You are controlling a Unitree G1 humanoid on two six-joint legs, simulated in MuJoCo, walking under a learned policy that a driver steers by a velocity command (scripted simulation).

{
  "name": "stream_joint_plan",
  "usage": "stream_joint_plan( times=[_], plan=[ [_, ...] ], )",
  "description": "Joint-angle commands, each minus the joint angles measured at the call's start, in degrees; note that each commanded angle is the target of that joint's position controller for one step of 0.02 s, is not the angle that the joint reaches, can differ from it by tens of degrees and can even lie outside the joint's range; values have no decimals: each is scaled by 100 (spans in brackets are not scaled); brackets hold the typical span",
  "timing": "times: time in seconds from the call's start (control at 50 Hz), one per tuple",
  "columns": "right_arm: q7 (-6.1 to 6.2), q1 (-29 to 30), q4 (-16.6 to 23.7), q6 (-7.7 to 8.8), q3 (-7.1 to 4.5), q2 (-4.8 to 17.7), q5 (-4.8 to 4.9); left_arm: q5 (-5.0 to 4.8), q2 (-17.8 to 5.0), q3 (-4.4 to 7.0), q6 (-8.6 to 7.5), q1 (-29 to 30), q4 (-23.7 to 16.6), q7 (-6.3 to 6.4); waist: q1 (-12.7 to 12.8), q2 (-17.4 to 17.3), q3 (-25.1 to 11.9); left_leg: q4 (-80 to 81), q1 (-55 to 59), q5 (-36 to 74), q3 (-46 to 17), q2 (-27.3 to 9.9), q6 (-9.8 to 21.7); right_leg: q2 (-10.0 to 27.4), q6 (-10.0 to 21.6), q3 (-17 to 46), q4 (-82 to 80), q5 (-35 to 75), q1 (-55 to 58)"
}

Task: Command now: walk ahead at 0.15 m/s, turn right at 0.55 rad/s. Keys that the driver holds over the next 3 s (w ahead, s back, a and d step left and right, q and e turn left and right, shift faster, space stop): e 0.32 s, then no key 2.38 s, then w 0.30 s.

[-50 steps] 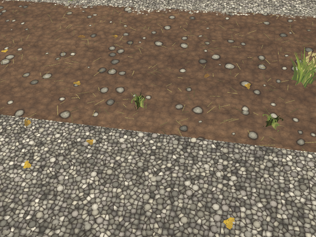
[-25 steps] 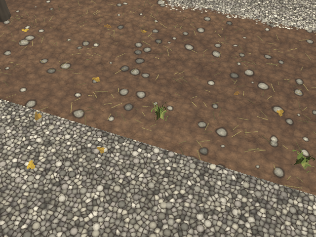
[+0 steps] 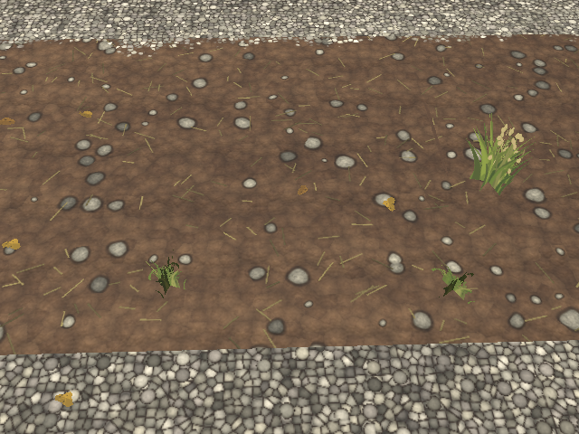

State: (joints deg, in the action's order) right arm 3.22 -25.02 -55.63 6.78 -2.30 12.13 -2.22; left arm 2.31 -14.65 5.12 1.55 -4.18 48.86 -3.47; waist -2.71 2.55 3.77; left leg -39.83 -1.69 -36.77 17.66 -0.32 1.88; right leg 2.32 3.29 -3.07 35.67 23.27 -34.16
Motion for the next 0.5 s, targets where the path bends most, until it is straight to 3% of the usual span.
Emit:
stream_joint_plan(
  times=[0.02, 0.06, 0.1, 0.12, 0.14, 0.16, 0.18, 0.2, 0.22, 0.24, 0.26, 0.28, 0.32, 0.34, 0.38, 0.44, 0.5],
  plan=[
    [120, -482, 87, -140, -68, 408, -48, -31, -57, -82, -25, 784, -464, -88, -267, -301, 525, -249, -290, 2986, -681, -1397, 330, 26, -26, -318, -889, 646, -79],
    [125, -310, 170, -238, -56, 436, 48, -46, -82, -78, 30, 74, -191, -97, 8, -220, 353, -1259, -784, 3079, -540, -1239, 294, -99, 21, -460, -1305, 935, 1178],
    [96, -140, 222, -343, -119, 663, 145, 48, -505, 100, 32, -1677, 511, 65, 696, -348, -445, -3485, -760, 3852, -577, -1166, 308, -264, 225, -509, -1636, 851, 2713],
    [18, 231, 286, -382, -203, 824, 341, 136, -700, 221, 18, -2385, 769, 161, 1304, 320, -865, -5534, -1803, 1993, -299, -657, 125, 0, 518, -184, -2062, 1179, 4335],
    [-30, -243, 383, -359, -165, 491, 513, 184, -1398, 323, -49, -2476, 785, 156, 1054, 1398, -994, -8166, -4115, -2154, -164, 186, -117, 849, 966, 296, -249, 5666, 6040],
    [8, -260, 903, -414, -60, 431, 549, -84, -1672, 322, -112, -2587, 534, 113, 992, 969, -2593, -8742, -5551, -1855, -1294, 17, -209, 2359, 2120, 2210, 456, 6696, 7489],
    [51, 138, 862, -495, -69, 656, 213, -273, -1318, 238, -70, -2079, 189, 208, 1008, -482, -2373, -8094, -5434, -641, -1675, -360, -154, 2489, 2154, 2327, -395, 4664, 6264],
    [22, 211, 918, -556, -51, 663, 19, -298, -969, 96, -33, -1381, -43, 305, 614, -759, -1783, -7317, -5307, 115, -1809, -441, -131, 2200, 2062, 2203, -784, 2270, 5037],
    [-12, 116, 930, -618, 28, 381, -80, -186, -909, 77, -15, -809, -182, 465, 268, -425, -1796, -7264, -5270, 193, -1822, -374, -203, 2410, 2295, 2755, -1282, 43, 4182],
    [-11, 213, 924, -718, -62, 738, -196, -206, -637, -62, -95, -606, -251, 512, 110, -766, -1457, -5979, -4528, 1433, -2058, -576, -313, 2073, 1999, 2590, -1706, -818, 2882],
    [25, 335, 900, -855, -101, 775, -173, -117, -620, -107, -135, -441, -268, 484, 36, -515, -1139, -5794, -3894, 1568, -1947, -429, -358, 1782, 1949, 2409, -1781, -628, 1808],
    [-2, 655, 1088, -902, -62, 637, -27, -103, -703, -109, -184, -531, -167, 476, -26, -522, -683, -4493, -3572, 2104, -1977, -457, -507, 1257, 1692, 1973, -1907, -875, 1052],
    [-57, 816, 1159, -919, -13, 428, -51, -85, -770, -66, -202, -667, -177, 503, 99, -267, -970, -3645, -3435, 2532, -1958, -337, -532, 823, 1358, 1898, -1614, -1078, 1307],
    [-73, 814, 1164, -930, 7, 349, -28, -103, -771, -59, -165, -725, -207, 517, 134, -128, -1155, -3325, -3461, 2560, -2002, -323, -536, 767, 1240, 1936, -1538, -1269, 1566],
    [-90, 1099, 1298, -965, 17, 325, -7, -113, -721, -31, -78, -808, -322, 507, 313, 91, -1229, -2458, -3497, 2610, -2064, -286, -519, 675, 950, 2100, -1698, -2753, 1838],
    [-140, 1631, 1513, -1058, -37, 408, 18, -114, -682, 6, 48, -984, -432, 460, 585, 452, -831, -1439, -3493, 2515, -2085, -182, -481, 705, 624, 2561, -2184, -4905, 1828],
    [-189, 1609, 1535, -1017, -54, 387, 78, -41, -670, 20, 122, -1091, -527, 418, 662, 506, -601, -715, -2858, 2069, -1907, 12, -369, 699, 592, 2612, -2351, -5311, 1524]
  ],
)
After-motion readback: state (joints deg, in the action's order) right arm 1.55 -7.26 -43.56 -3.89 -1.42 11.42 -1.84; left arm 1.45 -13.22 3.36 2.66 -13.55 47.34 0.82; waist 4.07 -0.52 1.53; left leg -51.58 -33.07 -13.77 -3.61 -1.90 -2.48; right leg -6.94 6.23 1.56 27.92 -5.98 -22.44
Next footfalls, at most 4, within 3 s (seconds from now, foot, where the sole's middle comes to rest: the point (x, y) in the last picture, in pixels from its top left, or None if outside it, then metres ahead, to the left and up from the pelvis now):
0.12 right None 0.23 -0.08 -0.89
0.62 left None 0.21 0.12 -0.89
0.90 right None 0.18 -0.09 -0.89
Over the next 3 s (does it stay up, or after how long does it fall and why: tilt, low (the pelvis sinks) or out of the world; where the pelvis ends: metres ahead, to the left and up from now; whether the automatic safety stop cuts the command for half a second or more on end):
stays up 0.23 0.02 -0.12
